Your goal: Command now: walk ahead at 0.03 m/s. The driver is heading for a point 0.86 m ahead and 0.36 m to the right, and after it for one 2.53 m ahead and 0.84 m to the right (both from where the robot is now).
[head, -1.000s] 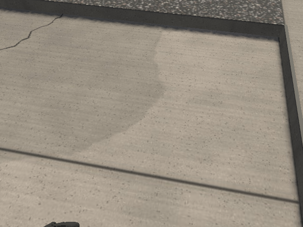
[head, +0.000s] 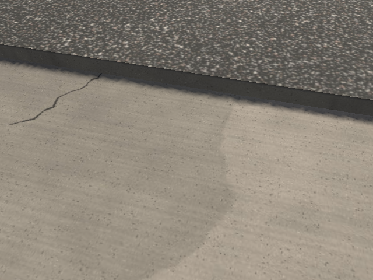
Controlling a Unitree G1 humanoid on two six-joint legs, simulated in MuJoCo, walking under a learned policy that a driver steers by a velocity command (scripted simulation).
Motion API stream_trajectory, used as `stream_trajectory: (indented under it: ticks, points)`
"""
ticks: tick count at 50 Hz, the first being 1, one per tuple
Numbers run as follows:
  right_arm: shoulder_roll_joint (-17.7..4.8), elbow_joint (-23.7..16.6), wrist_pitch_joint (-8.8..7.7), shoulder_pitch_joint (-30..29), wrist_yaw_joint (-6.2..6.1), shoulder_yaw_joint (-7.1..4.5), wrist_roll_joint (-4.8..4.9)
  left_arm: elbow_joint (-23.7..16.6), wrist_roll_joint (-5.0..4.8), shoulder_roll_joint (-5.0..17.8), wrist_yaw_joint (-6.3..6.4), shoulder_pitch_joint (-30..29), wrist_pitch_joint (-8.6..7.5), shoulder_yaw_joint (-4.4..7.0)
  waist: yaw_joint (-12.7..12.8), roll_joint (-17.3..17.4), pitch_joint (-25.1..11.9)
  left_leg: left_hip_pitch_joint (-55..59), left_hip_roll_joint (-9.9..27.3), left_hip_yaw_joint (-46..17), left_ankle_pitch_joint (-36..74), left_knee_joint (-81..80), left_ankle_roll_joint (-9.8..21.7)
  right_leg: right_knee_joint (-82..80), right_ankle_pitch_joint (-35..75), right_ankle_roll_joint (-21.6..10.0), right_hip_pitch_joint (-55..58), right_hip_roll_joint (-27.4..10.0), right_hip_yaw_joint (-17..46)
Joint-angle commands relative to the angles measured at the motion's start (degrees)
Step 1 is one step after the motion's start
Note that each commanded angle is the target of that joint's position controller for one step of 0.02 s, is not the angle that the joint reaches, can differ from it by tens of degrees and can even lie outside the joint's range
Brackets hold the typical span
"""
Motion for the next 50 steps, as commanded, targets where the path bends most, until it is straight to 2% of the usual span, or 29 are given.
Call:
stream_trajectory:
  ticks: [1,6,13,14,16,17,19,20,21,22,23,24,25,26,27,28,29,30,31,32,34,38,42,44,46,47,48,49,50]
  points:
    - [-5.6,-1.0,-0.23,1.2,-0.37,-1.22,-0.09,-1.0,-0.38,5.6,-0.08,0.5,-1.75,0.93,-0.8,-5.4,1.0,5.7,3.2,-3.4,-2.2,-3.0,1.4,-9.4,-1.8,-2.1,-4.9,-2.0,2.4]
    - [-5.6,0.1,-0.22,0.7,-0.12,-1.33,0.43,0.1,-0.63,5.7,-0.04,2.4,-1.74,0.80,0.2,-2.6,-1.3,6.7,3.4,-3.2,6.0,-1.4,1.2,-6.8,7.7,-2.6,-0.5,-1.3,1.3]
    - [-5.8,1.9,0.55,1.4,-0.52,-1.48,0.68,1.0,-0.74,5.1,-0.06,2.7,-1.16,0.56,0.3,-1.1,-1.1,8.1,3.6,-3.2,10.1,-0.3,0.9,-6.2,12.1,-2.7,1.0,-0.7,0.5]
    - [-5.3,2.8,0.68,2.5,-0.56,-1.36,0.71,1.8,-0.81,4.6,-0.07,3.9,-1.02,0.51,0.4,-1.3,-2.3,8.5,2.8,-2.3,4.7,-0.1,0.9,-6.7,6.7,-3.0,1.7,-0.3,0.0]
    - [-5.8,3.3,0.89,2.7,-0.63,-1.74,1.30,1.9,-1.48,6.1,0.06,4.1,-0.63,1.14,0.3,-3.2,0.9,4.8,0.4,-0.1,-14.4,2.6,1.5,-7.8,-11.7,-5.4,-0.6,-0.3,1.3]
    - [-5.9,2.9,0.61,2.0,-0.62,-1.84,1.40,1.5,-1.73,6.8,0.15,4.1,-0.72,1.40,0.6,-4.1,3.8,0.7,0.1,0.0,-21.2,3.6,1.8,-9.4,-19.9,-7.0,-1.8,-1.9,3.9]
    - [-4.7,1.5,-1.12,-0.6,-0.20,-1.63,1.74,1.7,-2.43,8.5,0.10,7.4,-1.88,2.00,2.2,-7.7,8.1,-7.9,-0.1,0.8,-20.9,9.6,1.9,-14.5,-27.7,-11.0,0.7,-8.3,13.5]
    - [-3.8,0.9,-2.18,-1.7,0.24,-1.48,1.96,2.0,-2.63,10.0,-0.02,8.4,-2.60,2.54,2.4,-10.6,9.4,-11.4,0.1,1.5,-16.7,13.7,2.2,-17.2,-27.7,-13.6,2.9,-13.0,20.0]
    - [-3.6,0.3,-3.13,-2.5,0.71,-1.44,2.00,2.0,-2.57,10.1,-0.12,8.3,-3.27,2.72,2.2,-11.3,10.4,-13.0,1.6,0.1,-14.9,15.6,2.9,-17.5,-23.7,-15.0,3.4,-15.9,23.3]
    - [-3.7,0.2,-3.90,-2.0,1.18,-1.55,2.12,1.7,-2.41,9.4,-0.30,7.2,-3.80,2.61,1.2,-10.9,10.1,-12.8,2.4,-0.5,-15.0,15.2,3.7,-16.3,-17.9,-14.9,4.1,-16.4,23.0]
    - [-3.7,0.7,-4.51,0.0,1.48,-1.72,2.21,1.1,-2.60,8.5,-0.65,5.6,-4.04,2.40,-0.4,-10.1,9.1,-8.6,2.2,-0.1,-15.1,11.3,4.2,-14.3,-12.5,-13.9,2.8,-15.0,20.8]
    - [-4.2,2.6,-4.87,5.0,1.56,-2.20,2.43,0.0,-2.88,8.2,-1.01,2.4,-3.90,2.23,-3.4,-9.0,7.7,0.9,1.3,0.5,-12.7,4.8,4.5,-11.7,-8.9,-11.8,-1.7,-11.9,16.5]
    - [-6.0,5.2,-4.97,11.9,1.37,-3.16,2.23,-1.7,-2.99,8.0,-1.21,-1.7,-3.80,2.12,-6.5,-6.4,5.9,12.5,2.0,-2.1,-8.9,0.6,4.6,-6.2,-2.9,-9.2,-8.8,-7.4,11.6]
    - [-11.4,7.1,-5.11,20.0,0.92,-4.87,1.93,-4.0,-3.03,5.3,-1.30,-5.2,-4.19,1.44,-9.4,5.2,3.7,23.4,11.1,-16.4,-12.6,-7.3,7.7,11.9,2.0,-4.7,-19.4,0.9,1.4]
    - [-15.8,8.5,-5.41,26.5,1.50,-5.75,1.31,-5.9,-2.85,2.8,-1.00,-4.8,-5.18,0.90,-10.3,17.7,-0.6,30.7,23.4,-38.2,-10.5,-15.0,14.4,29.5,-14.3,-2.8,-29.1,6.4,0.6]
    - [-9.7,7.6,-6.03,22.7,1.34,-3.73,0.32,-5.0,-3.72,5.6,-1.08,-3.9,-5.62,1.88,-7.3,8.3,1.5,28.7,25.2,-37.7,-8.0,-13.5,14.1,39.5,-15.8,-4.2,-32.8,3.6,8.2]
    - [-6.5,5.9,-6.36,18.1,1.28,-2.74,0.56,-4.1,-4.42,5.6,-1.55,-2.1,-5.64,2.03,-4.6,5.2,3.4,26.5,23.2,-29.7,-5.0,-12.9,11.4,41.7,-10.2,-5.9,-34.0,1.5,9.7]
    - [-5.9,4.7,-6.49,14.7,1.49,-2.37,0.75,-3.4,-4.31,4.8,-1.66,-1.2,-5.53,2.07,-3.0,3.4,3.9,24.6,20.7,-22.8,-3.0,-13.7,8.9,40.3,-4.5,-6.8,-33.4,-0.3,9.3]
    - [-5.1,4.2,-6.41,13.1,1.65,-1.98,0.90,-3.2,-3.95,4.8,-1.68,-1.8,-5.28,2.44,-2.4,3.0,5.1,23.3,18.8,-16.5,3.5,-14.0,6.7,37.3,-0.3,-7.2,-33.1,-1.5,8.8]
    - [-3.7,4.2,-6.13,13.0,1.60,-1.48,0.50,-3.2,-3.62,4.8,-1.96,-2.0,-4.81,2.78,-1.9,3.9,4.5,21.7,16.5,-11.0,7.8,-14.2,5.0,35.3,2.3,-7.2,-30.6,-2.4,7.3]
    - [-4.2,4.6,-5.79,15.1,1.07,-1.38,-0.27,-3.7,-3.24,2.8,-2.81,-2.7,-3.77,2.64,-1.9,3.7,3.7,20.3,15.2,-5.9,13.3,-15.1,5.0,33.9,5.5,-6.1,-29.3,-2.5,4.9]
    - [-7.3,3.5,-5.37,14.1,-0.25,-1.71,-0.82,-8.9,-2.87,1.1,-3.49,-11.5,-3.21,1.55,-2.4,2.0,7.2,15.8,14.9,0.4,15.2,-18.9,5.6,21.4,12.6,-4.2,-30.1,-2.6,2.0]
    - [-8.6,3.5,-5.00,17.3,-0.79,-2.10,0.13,-13.2,-2.50,1.1,-4.94,-18.9,-3.06,0.62,-3.9,1.9,8.7,16.9,15.7,6.1,18.2,-19.3,5.2,11.6,16.3,-5.3,-26.8,-1.7,-3.4]
    - [-9.1,3.3,-4.56,17.8,-0.76,-2.34,0.55,-14.8,-2.56,1.6,-5.77,-20.6,-3.01,0.64,-3.2,2.0,8.6,20.0,16.6,8.5,26.9,-16.4,4.7,8.5,14.4,-6.9,-24.9,-0.5,-5.4]
    - [-10.9,2.4,-4.06,16.8,-1.03,-2.87,0.78,-15.8,-2.54,3.5,-6.42,-19.1,-2.94,1.53,-0.4,4.6,5.3,22.9,17.4,10.4,47.2,-9.5,4.0,8.1,10.6,-9.1,-18.7,2.7,-8.3]
    - [-11.8,1.7,-3.60,15.8,-1.30,-3.20,0.78,-15.5,-2.60,5.2,-6.61,-15.3,-2.76,2.36,2.1,6.2,2.5,23.7,17.7,11.0,56.3,-3.2,3.6,8.7,8.0,-10.3,-13.7,4.8,-9.5]
    - [-13.0,0.8,-3.20,14.5,-1.37,-3.54,0.75,-14.3,-2.66,8.0,-6.61,-8.8,-2.50,3.66,5.8,7.2,-1.3,22.1,17.8,10.7,60.3,5.9,3.2,8.0,6.7,-11.8,-5.1,6.4,-9.4]
    - [-13.1,-0.2,-3.22,12.7,-1.24,-3.53,0.96,-12.2,-2.65,11.5,-5.93,0.4,-2.14,5.66,10.8,6.0,-5.8,15.4,15.7,11.0,54.5,18.8,1.7,3.5,9.1,-14.1,9.2,7.4,-7.1]
    - [-10.0,-1.8,-3.93,13.5,-0.74,-2.68,-0.26,-10.7,-2.66,15.7,-4.41,6.8,-1.38,6.98,11.1,-3.9,-10.7,-0.6,11.1,10.5,18.8,39.2,-0.5,1.7,4.9,-17.6,25.2,-2.7,9.9]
